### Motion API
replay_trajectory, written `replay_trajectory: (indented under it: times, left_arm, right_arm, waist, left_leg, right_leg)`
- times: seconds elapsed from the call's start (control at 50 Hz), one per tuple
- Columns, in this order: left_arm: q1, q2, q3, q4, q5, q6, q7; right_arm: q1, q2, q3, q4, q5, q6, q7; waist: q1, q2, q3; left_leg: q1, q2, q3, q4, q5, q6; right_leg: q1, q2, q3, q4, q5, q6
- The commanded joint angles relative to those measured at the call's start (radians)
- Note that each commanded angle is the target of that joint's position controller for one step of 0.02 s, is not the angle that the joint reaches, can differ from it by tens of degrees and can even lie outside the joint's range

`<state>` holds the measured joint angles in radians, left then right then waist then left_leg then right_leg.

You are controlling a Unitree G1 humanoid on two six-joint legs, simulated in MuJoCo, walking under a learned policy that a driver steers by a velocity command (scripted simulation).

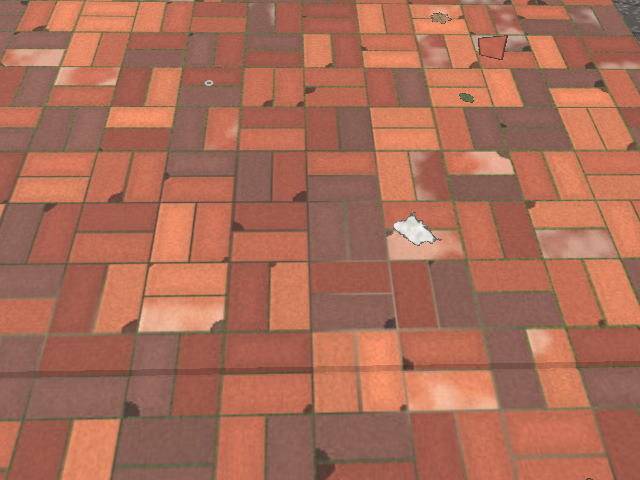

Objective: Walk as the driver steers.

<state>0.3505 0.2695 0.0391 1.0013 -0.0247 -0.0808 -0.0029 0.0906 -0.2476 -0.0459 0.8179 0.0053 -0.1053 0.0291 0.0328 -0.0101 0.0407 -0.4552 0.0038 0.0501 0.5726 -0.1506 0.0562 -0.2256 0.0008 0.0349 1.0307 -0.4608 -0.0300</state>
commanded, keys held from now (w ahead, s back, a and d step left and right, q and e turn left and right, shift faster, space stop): w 0.36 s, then w+q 0.48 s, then no key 0.16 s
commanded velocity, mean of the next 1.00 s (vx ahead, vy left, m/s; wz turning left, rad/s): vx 0.48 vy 0.00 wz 0.22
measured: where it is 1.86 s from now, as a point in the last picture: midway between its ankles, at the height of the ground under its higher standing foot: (325, 381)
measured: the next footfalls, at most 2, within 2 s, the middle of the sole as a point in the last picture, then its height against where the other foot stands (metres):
right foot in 0.48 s outside the picture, level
left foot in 1.00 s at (267, 372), level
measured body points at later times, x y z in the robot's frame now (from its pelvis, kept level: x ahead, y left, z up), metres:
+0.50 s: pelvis +0.28 -0.04 +0.00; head +0.32 -0.04 +0.44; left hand +0.49 +0.20 -0.10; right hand +0.24 -0.31 -0.15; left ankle +0.10 +0.09 -0.71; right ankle +0.40 -0.14 -0.73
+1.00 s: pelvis +0.54 +0.01 +0.00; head +0.57 +0.03 +0.44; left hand +0.47 +0.28 -0.15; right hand +0.79 -0.17 -0.10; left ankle +0.64 +0.14 -0.73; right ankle +0.41 -0.15 -0.72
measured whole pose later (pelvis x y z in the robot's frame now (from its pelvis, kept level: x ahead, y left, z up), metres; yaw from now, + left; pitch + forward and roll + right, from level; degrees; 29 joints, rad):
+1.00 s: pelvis +0.54 +0.01 +0.00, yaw +15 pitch +1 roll -2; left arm 0.31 0.25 0.08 0.99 -0.02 -0.05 0.03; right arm 0.06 -0.24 -0.07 0.77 0.00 -0.05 0.05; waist 0.05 0.03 0.04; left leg -0.51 0.03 0.04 0.55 0.00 0.09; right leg 0.05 -0.06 -0.27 0.45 -0.44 0.05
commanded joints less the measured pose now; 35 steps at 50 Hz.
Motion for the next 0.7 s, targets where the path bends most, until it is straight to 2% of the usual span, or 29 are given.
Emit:
replay_trajectory:
  times: [0.02,0.04,0.06,0.1,0.14,0.2,0.28,0.34,0.4,0.42,0.44,0.46,0.48,0.5,0.52,0.54,0.56,0.58,0.6,0.64,0.7]
  left_arm:
    - [-0.061,0.117,0.022,-0.094,-0.014,-0.047,0.001]
    - [-0.065,0.113,0.031,-0.091,-0.001,-0.035,0.007]
    - [-0.043,0.090,0.030,-0.084,0.003,-0.019,0.007]
    - [-0.030,0.054,0.027,-0.081,0.008,0.003,0.009]
    - [-0.093,0.057,0.031,-0.104,0.014,0.010,0.012]
    - [-0.202,0.048,0.031,-0.139,0.021,0.006,0.007]
    - [-0.341,0.029,0.021,-0.175,0.014,-0.004,-0.006]
    - [-0.417,0.032,0.017,-0.205,0.007,-0.011,-0.020]
    - [-0.443,0.053,0.022,-0.232,0.005,-0.024,-0.036]
    - [-0.413,0.069,0.028,-0.227,0.005,-0.029,-0.038]
    - [-0.347,0.093,0.041,-0.212,0.005,-0.034,-0.036]
    - [-0.202,0.132,0.064,-0.168,0.007,-0.036,-0.030]
    - [-0.007,0.199,0.087,-0.124,0.022,-0.038,-0.019]
    - [0.106,0.296,0.111,-0.099,0.034,-0.030,-0.013]
    - [0.106,0.203,0.084,-0.098,0.027,-0.026,-0.013]
    - [0.015,0.147,0.066,-0.112,0.021,-0.028,-0.010]
    - [-0.068,0.107,0.054,-0.128,0.021,-0.029,-0.009]
    - [-0.130,0.073,0.045,-0.129,0.025,-0.033,-0.012]
    - [-0.164,0.050,0.038,-0.127,0.033,-0.038,-0.014]
    - [-0.177,0.051,0.043,-0.113,0.038,-0.043,-0.013]
    - [-0.160,0.088,0.055,-0.095,0.042,-0.048,0.002]
  right_arm:
    - [0.164,-0.132,-0.035,0.001,-0.006,-0.001,-0.002]
    - [0.125,-0.100,-0.026,-0.003,-0.013,-0.006,0.002]
    - [0.115,-0.090,-0.023,0.003,-0.016,-0.008,0.005]
    - [0.143,-0.103,-0.028,0.024,-0.011,-0.016,0.005]
    - [0.174,-0.129,-0.036,0.042,-0.011,-0.017,-0.006]
    - [0.218,-0.136,-0.037,0.064,-0.006,-0.005,-0.023]
    - [0.281,-0.151,-0.039,0.095,0.003,0.002,-0.034]
    - [0.332,-0.153,-0.042,0.128,0.008,0.014,-0.037]
    - [0.343,-0.160,-0.049,0.145,0.015,0.029,-0.043]
    - [0.332,-0.168,-0.053,0.144,0.016,0.034,-0.045]
    - [0.306,-0.179,-0.056,0.137,0.017,0.038,-0.046]
    - [0.283,-0.167,-0.050,0.129,0.014,0.043,-0.045]
    - [0.274,-0.130,-0.033,0.104,0.003,0.042,-0.044]
    - [0.402,0.003,0.004,0.092,0.001,0.025,-0.036]
    - [0.384,-0.058,-0.009,0.110,0.024,0.006,-0.034]
    - [0.301,-0.137,-0.033,0.085,0.050,-0.002,-0.035]
    - [0.244,-0.138,-0.035,0.070,0.049,-0.001,-0.042]
    - [0.214,-0.125,-0.040,0.066,0.037,0.007,-0.048]
    - [0.231,-0.109,-0.048,0.071,0.031,0.022,-0.050]
    - [0.261,-0.056,-0.045,0.073,0.032,0.050,-0.047]
    - [0.206,-0.053,-0.051,0.036,0.024,0.071,-0.047]
  waist:
    - [-0.082,0.078,-0.129]
    - [-0.050,0.076,-0.093]
    - [-0.027,0.090,-0.084]
    - [-0.011,0.081,-0.066]
    - [-0.015,0.063,-0.034]
    - [-0.041,0.061,-0.009]
    - [-0.087,0.065,0.023]
    - [-0.109,0.066,0.049]
    - [-0.090,0.074,0.052]
    - [-0.068,0.085,0.034]
    - [-0.026,0.100,-0.006]
    - [0.047,0.091,-0.093]
    - [0.119,0.039,-0.243]
    - [0.078,-0.208,-0.403]
    - [0.098,-0.223,-0.453]
    - [0.084,-0.166,-0.282]
    - [0.055,-0.106,-0.190]
    - [0.026,-0.072,-0.114]
    - [-0.009,-0.095,-0.082]
    - [-0.038,-0.097,-0.052]
    - [-0.047,-0.059,-0.011]
  left_leg:
    - [0.475,0.296,-0.432,-0.319,0.005,0.179]
    - [0.382,0.255,-0.353,-0.351,0.072,0.161]
    - [0.329,0.237,-0.311,-0.382,0.097,0.159]
    - [0.286,0.224,-0.253,-0.421,0.167,0.179]
    - [0.296,0.222,-0.214,-0.447,0.208,0.186]
    - [0.331,0.202,-0.160,-0.464,0.209,0.167]
    - [0.358,0.184,-0.107,-0.475,0.162,0.143]
    - [0.452,0.221,-0.109,-0.443,0.172,0.142]
    - [0.529,0.262,-0.144,-0.372,0.248,0.128]
    - [0.536,0.266,-0.155,-0.338,0.309,0.120]
    - [0.524,0.253,-0.153,-0.267,0.445,0.109]
    - [0.476,0.203,-0.123,-0.112,0.551,0.085]
    - [0.292,0.139,-0.084,0.155,0.396,0.048]
    - [-0.117,-0.032,-0.035,0.548,-0.128,-0.031]
    - [-0.228,-0.038,-0.182,0.713,-0.428,-0.028]
    - [-0.307,0.019,-0.189,0.763,-0.373,-0.015]
    - [-0.293,0.077,-0.159,0.734,-0.280,-0.008]
    - [-0.250,0.107,-0.150,0.677,-0.214,-0.010]
    - [-0.189,0.137,-0.159,0.632,-0.166,-0.007]
    - [-0.135,0.150,-0.151,0.602,-0.126,-0.007]
    - [-0.212,0.155,-0.162,0.525,-0.018,-0.020]
  right_leg:
    - [-0.480,-0.101,0.037,0.233,0.101,-0.030]
    - [-0.422,-0.134,0.041,0.169,0.150,-0.031]
    - [-0.371,-0.145,0.042,0.140,0.180,-0.027]
    - [-0.355,-0.152,0.030,0.088,0.214,-0.013]
    - [-0.424,-0.157,0.026,-0.001,0.292,0.004]
    - [-0.477,-0.150,0.016,-0.184,0.446,0.022]
    - [-0.434,-0.108,-0.026,-0.393,0.574,0.023]
    - [-0.458,-0.094,-0.028,-0.466,0.544,0.010]
    - [-0.437,-0.080,-0.017,-0.521,0.448,-0.021]
    - [-0.379,-0.065,-0.024,-0.535,0.414,-0.029]
    - [-0.266,-0.035,-0.047,-0.549,0.388,-0.042]
    - [-0.059,-0.009,-0.068,-0.567,0.405,-0.065]
    - [0.262,-0.128,0.047,-0.518,0.418,-0.119]
    - [0.659,-0.396,0.480,-0.576,0.286,-0.265]
    - [0.650,-0.431,0.672,-0.703,0.181,-0.282]
    - [0.514,-0.400,0.513,-0.724,0.162,-0.224]
    - [0.366,-0.363,0.376,-0.749,0.199,-0.186]
    - [0.227,-0.324,0.275,-0.794,0.252,-0.163]
    - [0.140,-0.290,0.188,-0.830,0.286,-0.142]
    - [0.056,-0.271,0.090,-0.881,0.347,-0.144]
    - [0.051,-0.274,-0.013,-0.913,0.441,-0.155]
